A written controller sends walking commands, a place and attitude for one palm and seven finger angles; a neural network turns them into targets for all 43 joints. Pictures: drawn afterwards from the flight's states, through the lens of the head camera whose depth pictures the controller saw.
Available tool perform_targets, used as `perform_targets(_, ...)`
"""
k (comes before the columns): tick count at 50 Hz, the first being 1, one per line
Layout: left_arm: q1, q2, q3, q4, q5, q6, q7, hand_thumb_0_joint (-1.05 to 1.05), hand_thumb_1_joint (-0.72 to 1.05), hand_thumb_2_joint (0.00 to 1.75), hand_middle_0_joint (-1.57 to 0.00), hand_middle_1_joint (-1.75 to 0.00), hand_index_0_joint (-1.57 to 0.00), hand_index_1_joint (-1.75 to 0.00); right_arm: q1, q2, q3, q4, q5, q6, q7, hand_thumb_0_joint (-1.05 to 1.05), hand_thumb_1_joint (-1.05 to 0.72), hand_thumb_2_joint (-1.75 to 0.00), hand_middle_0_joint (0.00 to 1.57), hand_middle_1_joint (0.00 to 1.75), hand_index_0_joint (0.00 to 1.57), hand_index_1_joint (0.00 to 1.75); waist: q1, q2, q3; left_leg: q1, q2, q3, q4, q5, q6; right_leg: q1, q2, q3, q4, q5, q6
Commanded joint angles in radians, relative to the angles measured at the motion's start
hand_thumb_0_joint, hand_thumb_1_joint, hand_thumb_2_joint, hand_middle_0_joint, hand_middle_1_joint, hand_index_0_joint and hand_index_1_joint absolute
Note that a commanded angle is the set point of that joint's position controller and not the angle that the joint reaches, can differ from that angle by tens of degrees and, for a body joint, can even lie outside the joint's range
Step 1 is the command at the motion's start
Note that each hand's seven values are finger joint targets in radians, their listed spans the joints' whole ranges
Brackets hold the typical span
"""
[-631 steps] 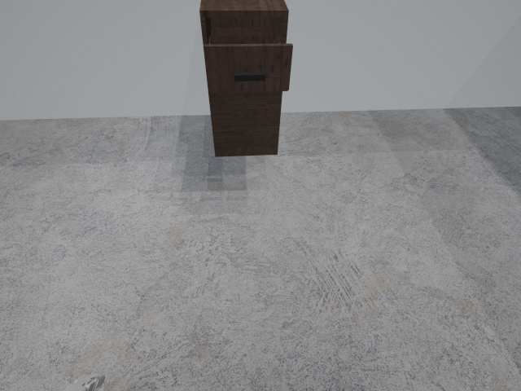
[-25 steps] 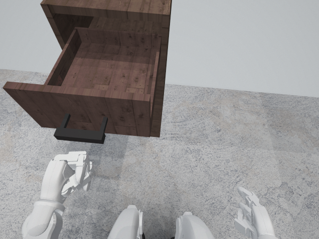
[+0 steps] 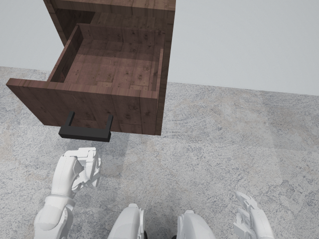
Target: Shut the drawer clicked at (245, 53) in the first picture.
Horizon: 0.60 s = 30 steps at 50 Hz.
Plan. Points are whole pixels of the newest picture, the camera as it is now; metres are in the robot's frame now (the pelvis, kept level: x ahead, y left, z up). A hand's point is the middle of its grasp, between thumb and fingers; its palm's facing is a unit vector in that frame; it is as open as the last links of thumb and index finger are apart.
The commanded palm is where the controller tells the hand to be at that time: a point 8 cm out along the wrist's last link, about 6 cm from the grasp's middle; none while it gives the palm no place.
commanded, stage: bring the fist close to the handle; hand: left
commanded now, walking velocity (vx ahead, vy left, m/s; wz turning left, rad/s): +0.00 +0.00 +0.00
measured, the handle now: (88, 125) +0.38 +0.20 +0.03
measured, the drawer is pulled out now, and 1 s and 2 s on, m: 0.30 0.23 0.09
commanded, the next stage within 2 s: push the drawer shut in 0.02 s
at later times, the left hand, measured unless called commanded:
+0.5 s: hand (102, 155) +0.31 +0.15 +0.02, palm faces -0.06 -1.00 -0.05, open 3.1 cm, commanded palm +0.30 +0.20 +0.03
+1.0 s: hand (108, 133) +0.36 +0.15 +0.02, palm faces -0.05 -1.00 -0.06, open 3.3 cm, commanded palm +0.36 +0.20 +0.03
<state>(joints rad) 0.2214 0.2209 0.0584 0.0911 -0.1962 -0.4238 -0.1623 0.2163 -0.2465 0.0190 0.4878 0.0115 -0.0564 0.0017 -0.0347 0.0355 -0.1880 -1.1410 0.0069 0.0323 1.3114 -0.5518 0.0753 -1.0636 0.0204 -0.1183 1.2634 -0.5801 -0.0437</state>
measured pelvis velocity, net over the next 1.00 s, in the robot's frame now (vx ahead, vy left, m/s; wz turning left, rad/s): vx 0.00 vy -0.01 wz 0.00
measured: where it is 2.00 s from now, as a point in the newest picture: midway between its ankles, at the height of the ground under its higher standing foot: outside the picture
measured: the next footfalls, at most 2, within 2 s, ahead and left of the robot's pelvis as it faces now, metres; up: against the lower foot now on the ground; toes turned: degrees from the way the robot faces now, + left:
none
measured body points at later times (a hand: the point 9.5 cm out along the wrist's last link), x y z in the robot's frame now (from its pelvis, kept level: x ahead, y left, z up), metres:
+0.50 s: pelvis +0.00 +0.00 +0.00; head +0.11 +0.01 +0.43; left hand +0.30 +0.21 +0.02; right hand +0.17 -0.25 -0.10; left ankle +0.04 +0.07 -0.62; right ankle +0.01 -0.10 -0.62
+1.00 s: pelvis +0.00 -0.01 +0.00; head +0.11 +0.00 +0.44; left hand +0.36 +0.20 +0.03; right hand +0.13 -0.27 -0.11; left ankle +0.04 +0.07 -0.62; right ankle +0.01 -0.10 -0.62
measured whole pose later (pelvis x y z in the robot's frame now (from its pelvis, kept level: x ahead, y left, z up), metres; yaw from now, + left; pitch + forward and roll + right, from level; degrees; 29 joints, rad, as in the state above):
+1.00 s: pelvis +0.00 -0.01 +0.00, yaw +0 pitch +22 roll -3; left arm -0.24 0.27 0.14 0.51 -0.17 -0.44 -0.16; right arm 0.23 -0.26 0.02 0.57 0.01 -0.01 -0.01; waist -0.07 0.03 -0.17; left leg -1.16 0.02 0.02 1.30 -0.54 0.05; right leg -1.09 0.03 -0.13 1.26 -0.57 -0.06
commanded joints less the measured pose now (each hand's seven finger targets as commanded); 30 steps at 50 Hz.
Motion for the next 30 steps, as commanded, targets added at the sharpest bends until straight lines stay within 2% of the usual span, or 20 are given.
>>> perform_targets(1, -0.115, 0.091, 0.045, -0.192, 0.004, -0.076, 0.014, 0.0, 0.9, 0.9, -1.4, -1.6, -1.4, -1.6, -0.021, -0.147, -0.061, -0.136, 0.005, -0.042, -0.015, 0.0, -0.9, -0.9, 0.2, 0.3, 0.2, 0.3, -0.011, 0.011, -0.267, 0.289, 0.012, -0.139, -0.198, 0.204, -0.048, 0.065, 0.008, 0.063, -0.153, 0.16, 0.006)
perform_targets(4, -0.142, 0.114, 0.054, -0.227, 0.013, -0.093, 0.023, 0.0, 0.9, 0.9, -1.4, -1.6, -1.4, -1.6, -0.02, -0.147, -0.061, -0.135, 0.002, -0.04, -0.016, 0.0, -0.9, -0.9, 0.2, 0.3, 0.2, 0.3, -0.003, 0.056, -0.296, 0.32, 0.014, -0.148, -0.201, 0.23, -0.055, 0.058, 0.008, 0.063, -0.139, 0.169, 0.001)
perform_targets(5, -0.116, 0.099, 0.046, -0.238, 0.015, -0.096, 0.023, 0.0, 0.9, 0.9, -1.4, -1.6, -1.4, -1.6, -0.018, -0.145, -0.062, -0.141, 0.002, -0.039, -0.014, 0.0, -0.9, -0.9, 0.2, 0.3, 0.2, 0.3, 0.007, 0.07, -0.32, 0.357, 0.018, -0.157, -0.207, 0.259, -0.06, 0.053, 0.007, 0.058, -0.133, 0.181, 0.001)
perform_targets(6, -0.117, 0.091, 0.031, -0.231, 0.012, -0.09, 0.022, 0.0, 0.9, 0.9, -1.4, -1.6, -1.4, -1.6, -0.022, -0.144, -0.061, -0.142, 0.002, -0.037, -0.012, 0.0, -0.9, -0.9, 0.2, 0.3, 0.2, 0.3, 0.001, 0.076, -0.309, 0.358, 0.017, -0.155, -0.208, 0.251, -0.061, 0.049, 0.006, 0.06, -0.141, 0.179, 0.002)
perform_targets(7, -0.157, 0.099, 0.038, -0.241, 0.007, -0.09, 0.023, 0.0, 0.9, 0.9, -1.4, -1.6, -1.4, -1.6, -0.02, -0.146, -0.06, -0.135, 0.002, -0.036, -0.012, 0.0, -0.9, -0.9, 0.2, 0.3, 0.2, 0.3, -0.007, 0.072, -0.308, 0.351, 0.015, -0.152, -0.205, 0.247, -0.06, 0.059, 0.005, 0.061, -0.146, 0.183, 0.003)
perform_targets(10, -0.161, 0.104, 0.046, -0.199, 0.01, -0.077, 0.022, 0.0, 0.9, 0.9, -1.4, -1.6, -1.4, -1.6, -0.015, -0.15, -0.059, -0.127, 0.001, -0.031, -0.015, 0.0, -0.9, -0.9, 0.2, 0.3, 0.2, 0.3, -0.013, 0.046, -0.311, 0.337, 0.017, -0.152, -0.195, 0.245, -0.056, 0.058, 0.009, 0.063, -0.147, 0.185, 0.005)
perform_targets(12, -0.214, 0.096, 0.035, -0.159, 0.012, -0.059, 0.017, 0.0, 0.9, 0.9, -1.4, -1.6, -1.4, -1.6, -0.012, -0.153, -0.056, -0.118, 0.003, -0.025, -0.016, 0.0, -0.9, -0.9, 0.2, 0.3, 0.2, 0.3, -0.026, 0.031, -0.282, 0.31, 0.014, -0.151, -0.195, 0.221, -0.053, 0.059, 0.009, 0.063, -0.154, 0.177, 0.007)
perform_targets(13, -0.242, 0.098, 0.036, -0.141, 0.017, -0.052, 0.016, 0.0, 0.9, 0.9, -1.4, -1.6, -1.4, -1.6, -0.013, -0.156, -0.057, -0.115, 0.004, -0.023, -0.017, 0.0, -0.9, -0.9, 0.2, 0.3, 0.2, 0.3, -0.026, 0.041, -0.284, 0.308, 0.014, -0.151, -0.193, 0.212, -0.053, 0.053, 0.008, 0.064, -0.152, 0.172, 0.006)
perform_targets(14, -0.277, 0.092, 0.024, -0.124, 0.02, -0.046, 0.015, 0.0, 0.9, 0.9, -1.4, -1.6, -1.4, -1.6, -0.007, -0.158, -0.056, -0.109, 0.005, -0.022, -0.02, 0.0, -0.9, -0.9, 0.2, 0.3, 0.2, 0.3, -0.042, 0.018, -0.275, 0.308, 0.017, -0.158, -0.192, 0.21, -0.051, 0.039, 0.01, 0.059, -0.15, 0.172, 0.007)
perform_targets(15, -0.27, 0.094, 0.038, -0.115, 0.017, -0.041, 0.014, 0.0, 0.9, 0.9, -1.4, -1.6, -1.4, -1.6, -0.008, -0.158, -0.058, -0.109, 0.005, -0.021, -0.02, 0.0, -0.9, -0.9, 0.2, 0.3, 0.2, 0.3, -0.026, 0.034, -0.292, 0.318, 0.015, -0.152, -0.193, 0.217, -0.053, 0.045, 0.009, 0.062, -0.152, 0.174, 0.006)
perform_targets(18, -0.314, 0.111, 0.056, -0.116, 0.01, -0.031, 0.014, 0.0, 0.9, 0.9, -1.4, -1.6, -1.4, -1.6, -0.003, -0.158, -0.058, -0.109, 0.006, -0.018, -0.02, 0.0, -0.9, -0.9, 0.2, 0.3, 0.2, 0.3, -0.018, 0.042, -0.332, 0.337, 0.012, -0.142, -0.194, 0.255, -0.054, 0.086, 0.006, 0.067, -0.161, 0.204, 0.005)
perform_targets(20, -0.343, 0.12, 0.069, -0.105, 0.009, -0.032, 0.018, 0.0, 0.9, 0.9, -1.4, -1.6, -1.4, -1.6, 0.0, -0.159, -0.057, -0.107, 0.006, -0.014, -0.021, 0.0, -0.9, -0.9, 0.2, 0.3, 0.2, 0.3, -0.02, 0.032, -0.341, 0.342, 0.015, -0.143, -0.192, 0.276, -0.053, 0.085, 0.009, 0.067, -0.157, 0.218, 0.006)
perform_targets(22, -0.424, 0.099, 0.039, -0.083, 0.012, -0.037, 0.023, 0.0, 0.9, 0.9, -1.4, -1.6, -1.4, -1.6, 0.001, -0.155, -0.054, -0.089, 0.006, -0.014, -0.022, 0.0, -0.9, -0.9, 0.2, 0.3, 0.2, 0.3, -0.043, 0.024, -0.316, 0.325, 0.013, -0.138, -0.182, 0.244, -0.048, 0.07, 0.006, 0.074, -0.168, 0.201, 0.011)
perform_targets(25, -0.467, 0.122, 0.06, -0.06, 0.018, -0.052, 0.028, 0.0, 0.9, 0.9, -1.4, -1.6, -1.4, -1.6, 0.012, -0.16, -0.056, -0.071, 0.003, -0.017, -0.025, 0.0, -0.9, -0.9, 0.2, 0.3, 0.2, 0.3, -0.042, 0.028, -0.34, 0.334, 0.015, -0.139, -0.174, 0.27, -0.049, 0.069, 0.007, 0.075, -0.16, 0.217, 0.008)
perform_targets(27, -0.456, 0.125, 0.068, -0.035, 0.016, -0.056, 0.025, 0.0, 0.9, 0.9, -1.4, -1.6, -1.4, -1.6, 0.012, -0.158, -0.057, -0.068, 0.004, -0.015, -0.022, 0.0, -0.9, -0.9, 0.2, 0.3, 0.2, 0.3, -0.031, 0.037, -0.347, 0.334, 0.012, -0.131, -0.178, 0.271, -0.05, 0.087, 0.006, 0.079, -0.166, 0.219, 0.007)
perform_targets(28, -0.498, 0.125, 0.062, -0.036, 0.015, -0.059, 0.023, 0.0, 0.9, 0.9, -1.4, -1.6, -1.4, -1.6, 0.012, -0.159, -0.056, -0.063, 0.005, -0.015, -0.023, 0.0, -0.9, -0.9, 0.2, 0.3, 0.2, 0.3, -0.041, 0.026, -0.355, 0.33, 0.011, -0.129, -0.172, 0.273, -0.047, 0.094, 0.005, 0.084, -0.169, 0.228, 0.01)
perform_targets(30, -0.533, 0.147, 0.078, -0.013, 0.018, -0.06, 0.021, 0.0, 0.9, 0.9, -1.4, -1.6, -1.4, -1.6, 0.015, -0.161, -0.055, -0.057, 0.004, -0.013, -0.024, 0.0, -0.9, -0.9, 0.2, 0.3, 0.2, 0.3, -0.04, 0.037, -0.356, 0.321, 0.011, -0.123, -0.169, 0.267, -0.046, 0.095, 0.006, 0.09, -0.17, 0.223, 0.009)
